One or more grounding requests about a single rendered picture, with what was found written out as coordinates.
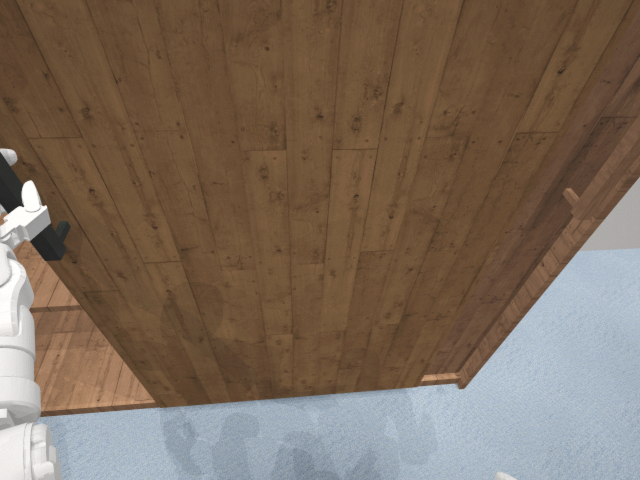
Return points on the wardrobe door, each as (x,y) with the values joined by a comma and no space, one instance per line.
(286,198)
(605,117)

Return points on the handle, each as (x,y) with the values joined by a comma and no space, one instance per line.
(48,243)
(615,167)

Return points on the left robot hand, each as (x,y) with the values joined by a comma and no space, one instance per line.
(24,223)

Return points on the robot left forearm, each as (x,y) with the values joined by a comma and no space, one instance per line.
(20,397)

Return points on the left robot upper arm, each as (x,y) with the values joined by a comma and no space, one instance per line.
(27,453)

